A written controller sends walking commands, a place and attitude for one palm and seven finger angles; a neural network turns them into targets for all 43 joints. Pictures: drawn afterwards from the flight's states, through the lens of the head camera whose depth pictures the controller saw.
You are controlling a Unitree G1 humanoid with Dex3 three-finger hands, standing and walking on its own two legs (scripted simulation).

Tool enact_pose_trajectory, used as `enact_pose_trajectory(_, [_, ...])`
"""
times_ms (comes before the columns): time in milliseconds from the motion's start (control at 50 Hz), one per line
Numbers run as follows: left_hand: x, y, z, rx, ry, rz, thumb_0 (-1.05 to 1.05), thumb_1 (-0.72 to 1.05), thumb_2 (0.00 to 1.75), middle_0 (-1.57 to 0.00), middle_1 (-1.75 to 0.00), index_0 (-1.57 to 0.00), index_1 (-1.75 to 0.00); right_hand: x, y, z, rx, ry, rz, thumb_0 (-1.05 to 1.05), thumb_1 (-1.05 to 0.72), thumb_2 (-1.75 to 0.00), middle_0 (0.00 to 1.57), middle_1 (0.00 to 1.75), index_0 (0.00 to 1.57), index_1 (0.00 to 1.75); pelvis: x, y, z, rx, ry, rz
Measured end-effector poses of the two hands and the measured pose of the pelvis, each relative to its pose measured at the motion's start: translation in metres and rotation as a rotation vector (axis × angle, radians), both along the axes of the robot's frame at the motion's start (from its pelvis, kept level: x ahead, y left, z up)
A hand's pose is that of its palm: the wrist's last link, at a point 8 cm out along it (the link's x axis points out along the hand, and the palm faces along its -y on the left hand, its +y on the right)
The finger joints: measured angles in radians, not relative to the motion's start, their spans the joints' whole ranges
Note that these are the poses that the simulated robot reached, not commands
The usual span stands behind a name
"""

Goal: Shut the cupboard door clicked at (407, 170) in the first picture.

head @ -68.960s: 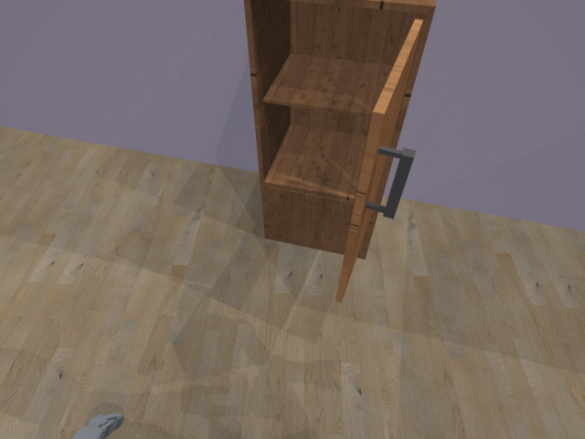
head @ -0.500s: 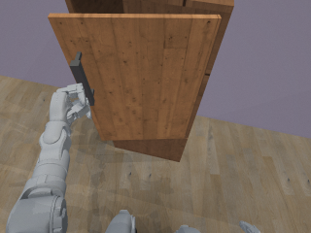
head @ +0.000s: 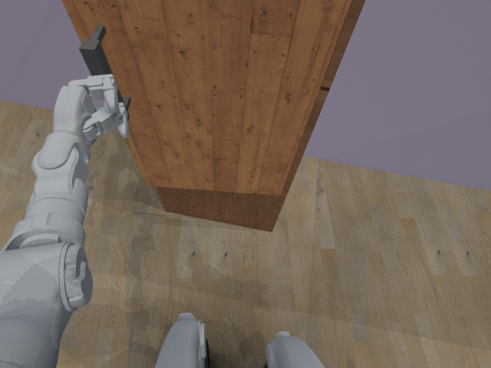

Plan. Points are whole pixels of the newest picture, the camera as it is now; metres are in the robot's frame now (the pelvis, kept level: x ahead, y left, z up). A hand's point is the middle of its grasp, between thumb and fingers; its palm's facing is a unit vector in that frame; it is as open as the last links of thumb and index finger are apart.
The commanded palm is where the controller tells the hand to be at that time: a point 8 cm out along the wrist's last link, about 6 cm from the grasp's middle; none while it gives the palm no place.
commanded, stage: push the door shut along its arc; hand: left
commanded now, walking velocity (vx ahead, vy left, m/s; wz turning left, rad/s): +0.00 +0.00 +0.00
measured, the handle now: (111, 79) +0.57 +0.21 +0.09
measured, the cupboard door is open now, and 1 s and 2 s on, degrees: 8 0 0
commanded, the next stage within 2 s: pull the fist back off the door in 0.86 s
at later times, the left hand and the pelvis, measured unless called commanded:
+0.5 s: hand (143, 91) +0.53 +0.15 +0.11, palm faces -0.20 -0.98 -0.03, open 3.2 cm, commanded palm +0.54 +0.18 +0.10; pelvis -0.01 +0.00 -0.01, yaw -1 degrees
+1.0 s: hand (163, 76) +0.55 +0.12 +0.12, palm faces -0.27 -0.96 +0.00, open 3.1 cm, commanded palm +0.59 +0.13 +0.10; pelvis -0.03 +0.00 -0.04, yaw -2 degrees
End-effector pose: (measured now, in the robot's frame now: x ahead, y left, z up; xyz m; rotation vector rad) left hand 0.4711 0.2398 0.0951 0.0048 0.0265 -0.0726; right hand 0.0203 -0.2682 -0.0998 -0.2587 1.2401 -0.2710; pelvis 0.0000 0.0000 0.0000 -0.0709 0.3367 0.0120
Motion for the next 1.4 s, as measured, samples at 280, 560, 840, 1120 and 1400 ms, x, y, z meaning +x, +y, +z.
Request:
enact_pose_trajectory(280, [0.03,-0.028,0.011,-0.02,-0.003,-0.076,0.03,0.93,0.92,-1.3,-1.5,-1.3,-1.5,-0.015,0.005,0.001,0.007,0.006,-0.029,0.01,-0.9,-0.9,0.21,0.3,0.2,0.3,-0.001,0.003,-0.004,-0.006,0.025,-0.01])
enact_pose_trajectory(560, [0.053,-0.038,0.016,0.008,-0.01,-0.149,0.02,0.9,0.9,-1.3,-1.5,-1.3,-1.5,-0.039,0.001,-0.006,-0.003,0.062,-0.054,0.01,-0.9,-0.9,0.21,0.3,0.2,0.3,-0.007,-0.001,-0.015,-0.016,0.061,-0.016])
enact_pose_trajectory(840, [0.067,-0.041,0.017,0.002,-0.009,-0.189,0.02,0.9,0.9,-1.3,-1.5,-1.3,-1.5,-0.062,0.0,-0.014,-0.035,0.091,-0.058,0.01,-0.9,-0.9,0.21,0.3,0.2,0.3,-0.018,-0.003,-0.031,-0.035,0.094,-0.017])
enact_pose_trajectory(1120, [0.091,-0.071,0.011,-0.122,0.01,0.139,0.02,0.89,0.9,-1.3,-1.5,-1.3,-1.5,-0.089,0.017,-0.021,-0.024,0.101,-0.041,0.01,-0.9,-0.9,0.21,0.3,0.2,0.3,-0.03,0.004,-0.044,-0.04,0.152,-0.032])
enact_pose_trajectory(1400, [0.076,-0.078,0.005,-0.018,0.027,0.146,0.01,0.88,0.91,-1.3,-1.5,-1.3,-1.5,-0.111,0.04,-0.008,0.124,0.231,-0.116,0.01,-0.9,-0.9,0.21,0.3,0.2,0.3,-0.012,-0.002,-0.016,-0.014,0.112,-0.034])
